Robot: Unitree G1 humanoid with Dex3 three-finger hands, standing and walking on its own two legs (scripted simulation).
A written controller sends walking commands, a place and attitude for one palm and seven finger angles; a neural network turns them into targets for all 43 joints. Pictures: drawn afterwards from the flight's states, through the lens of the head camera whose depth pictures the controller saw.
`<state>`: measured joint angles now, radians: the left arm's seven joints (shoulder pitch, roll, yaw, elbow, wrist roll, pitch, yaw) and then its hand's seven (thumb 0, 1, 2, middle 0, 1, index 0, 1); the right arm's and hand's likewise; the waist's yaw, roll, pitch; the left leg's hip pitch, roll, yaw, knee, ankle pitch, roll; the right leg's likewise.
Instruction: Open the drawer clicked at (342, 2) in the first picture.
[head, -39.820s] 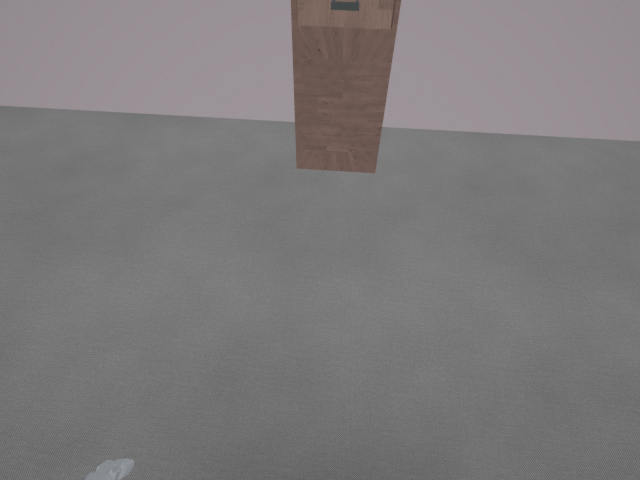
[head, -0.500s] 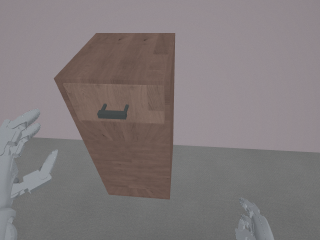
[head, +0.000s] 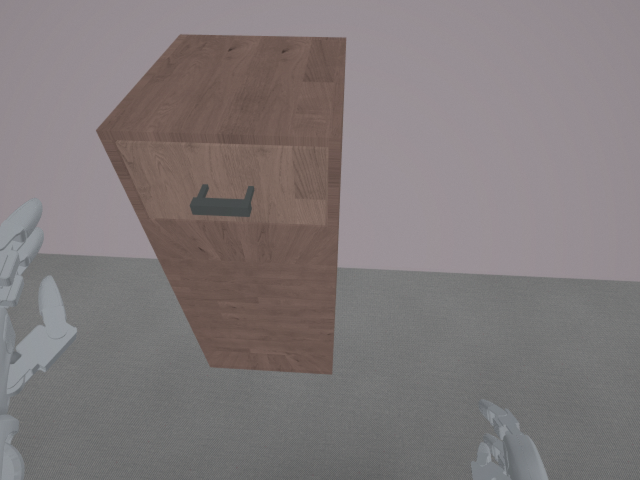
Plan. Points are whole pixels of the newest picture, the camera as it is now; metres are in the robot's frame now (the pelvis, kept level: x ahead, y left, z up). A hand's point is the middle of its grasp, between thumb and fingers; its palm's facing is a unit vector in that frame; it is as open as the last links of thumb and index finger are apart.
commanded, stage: step back with the hand held close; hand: left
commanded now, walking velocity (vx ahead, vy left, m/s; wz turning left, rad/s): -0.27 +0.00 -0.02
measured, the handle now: (224, 198) +0.56 +0.23 +0.02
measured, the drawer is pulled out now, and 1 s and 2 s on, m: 0.00 0.00 0.00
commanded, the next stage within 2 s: stop stepping back and stand still in 1.18 s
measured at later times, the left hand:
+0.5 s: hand (6, 400) +0.13 +0.25 +0.19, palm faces +0.41 -0.82 -0.40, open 7.4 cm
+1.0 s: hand out of the picture +0.06 +0.23 +0.19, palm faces +0.29 -0.84 -0.47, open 7.5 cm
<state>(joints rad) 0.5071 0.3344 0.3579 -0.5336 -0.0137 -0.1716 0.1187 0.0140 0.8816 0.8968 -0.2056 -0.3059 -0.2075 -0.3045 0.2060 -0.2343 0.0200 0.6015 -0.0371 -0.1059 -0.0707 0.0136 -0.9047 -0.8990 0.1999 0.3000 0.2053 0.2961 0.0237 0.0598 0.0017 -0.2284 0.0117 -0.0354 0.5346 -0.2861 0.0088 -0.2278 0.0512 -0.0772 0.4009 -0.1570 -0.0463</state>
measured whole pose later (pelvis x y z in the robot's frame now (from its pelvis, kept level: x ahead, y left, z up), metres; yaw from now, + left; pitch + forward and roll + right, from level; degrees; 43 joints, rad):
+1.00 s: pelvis -0.14 +0.01 -0.01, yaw -2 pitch +4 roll -2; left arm 0.58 0.45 0.40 -0.67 -0.03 -0.23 0.11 0.01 0.88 0.90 -0.21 -0.30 -0.21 -0.30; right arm 0.21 -0.20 0.02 0.62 0.01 -0.12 -0.06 0.01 -0.90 -0.90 0.20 0.30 0.21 0.30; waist -0.01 -0.02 -0.06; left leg -0.41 -0.01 0.00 0.63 -0.26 0.00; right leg -0.24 0.08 -0.02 0.49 -0.31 -0.04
